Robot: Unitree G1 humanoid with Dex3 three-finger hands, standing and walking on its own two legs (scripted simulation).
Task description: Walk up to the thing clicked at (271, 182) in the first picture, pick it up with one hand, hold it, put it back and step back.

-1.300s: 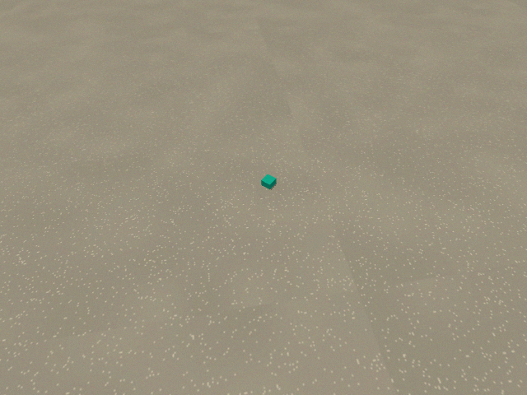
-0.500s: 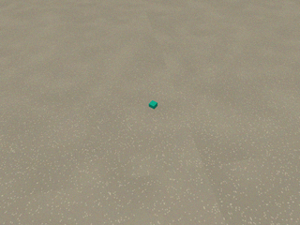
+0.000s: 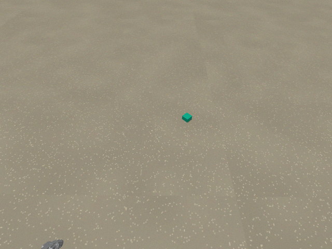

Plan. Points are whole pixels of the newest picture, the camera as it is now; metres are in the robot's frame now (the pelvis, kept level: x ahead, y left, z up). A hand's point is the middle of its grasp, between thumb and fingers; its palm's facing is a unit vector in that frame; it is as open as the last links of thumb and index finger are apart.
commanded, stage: walk up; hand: left
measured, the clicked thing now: (187, 117) +1.25 -0.12 -0.75
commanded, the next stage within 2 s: none
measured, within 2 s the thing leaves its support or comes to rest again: neither
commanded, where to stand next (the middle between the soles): +1.12 -0.56 m, yaw +42 degrees
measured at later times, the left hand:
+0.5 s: hand (83, 236) +0.19 +0.27 -0.16, palm faces +0.24 -0.93 -0.28, open 7.4 cm
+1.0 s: hand (131, 189) +0.34 +0.15 -0.17, palm faces +0.45 -0.83 -0.34, open 7.4 cm
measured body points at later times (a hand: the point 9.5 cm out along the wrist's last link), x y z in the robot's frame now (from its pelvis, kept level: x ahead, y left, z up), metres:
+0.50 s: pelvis +0.19 -0.03 -0.01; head +0.19 +0.02 +0.44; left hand +0.18 +0.31 -0.14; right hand +0.32 -0.35 -0.07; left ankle +0.11 +0.12 -0.73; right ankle +0.36 -0.19 -0.69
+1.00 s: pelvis +0.43 -0.12 -0.02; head +0.43 -0.08 +0.42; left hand +0.32 +0.20 -0.14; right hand +0.66 -0.38 -0.10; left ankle +0.46 -0.01 -0.74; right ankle +0.42 -0.20 -0.72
